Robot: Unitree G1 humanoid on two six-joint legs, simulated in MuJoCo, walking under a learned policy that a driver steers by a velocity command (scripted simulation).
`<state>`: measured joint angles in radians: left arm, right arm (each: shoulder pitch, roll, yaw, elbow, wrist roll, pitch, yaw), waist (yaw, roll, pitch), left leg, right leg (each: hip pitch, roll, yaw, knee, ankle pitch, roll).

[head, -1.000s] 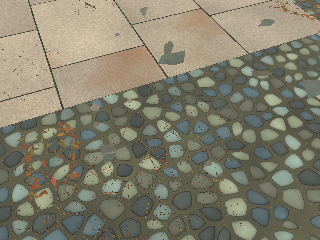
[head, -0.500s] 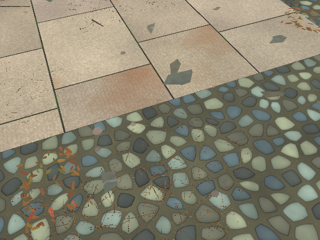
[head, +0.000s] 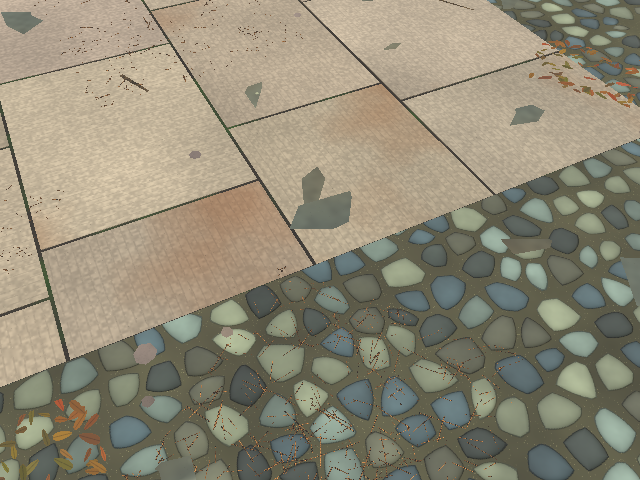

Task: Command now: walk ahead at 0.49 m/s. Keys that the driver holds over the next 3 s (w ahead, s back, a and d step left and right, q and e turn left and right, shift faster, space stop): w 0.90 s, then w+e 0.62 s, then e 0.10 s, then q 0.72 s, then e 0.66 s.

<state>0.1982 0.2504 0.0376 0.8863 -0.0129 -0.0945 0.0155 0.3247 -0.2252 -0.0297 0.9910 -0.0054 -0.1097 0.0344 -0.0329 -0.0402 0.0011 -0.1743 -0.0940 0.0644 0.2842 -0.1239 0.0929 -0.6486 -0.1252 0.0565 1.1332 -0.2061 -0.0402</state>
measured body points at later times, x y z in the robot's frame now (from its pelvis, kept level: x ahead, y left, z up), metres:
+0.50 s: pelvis +0.27 -0.08 +0.00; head +0.29 -0.10 +0.45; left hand +0.33 +0.18 -0.12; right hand +0.36 -0.35 -0.14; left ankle +0.27 +0.08 -0.66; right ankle +0.29 -0.16 -0.74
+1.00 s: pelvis +0.55 -0.01 -0.01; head +0.57 +0.00 +0.44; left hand +0.57 +0.25 -0.16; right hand +0.67 -0.27 -0.12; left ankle +0.61 +0.07 -0.74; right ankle +0.45 -0.16 -0.65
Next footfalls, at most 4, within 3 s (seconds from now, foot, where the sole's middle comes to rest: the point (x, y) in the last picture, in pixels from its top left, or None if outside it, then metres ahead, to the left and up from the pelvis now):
0.30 right None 0.33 -0.17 -0.78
0.86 left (288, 422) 0.65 0.07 -0.78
1.46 right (389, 313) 0.93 -0.18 -0.78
1.90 left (341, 237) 1.19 -0.07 -0.78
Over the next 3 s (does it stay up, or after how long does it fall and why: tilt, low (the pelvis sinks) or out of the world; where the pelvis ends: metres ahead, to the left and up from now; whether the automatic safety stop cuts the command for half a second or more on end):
stays up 1.03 -0.20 -0.02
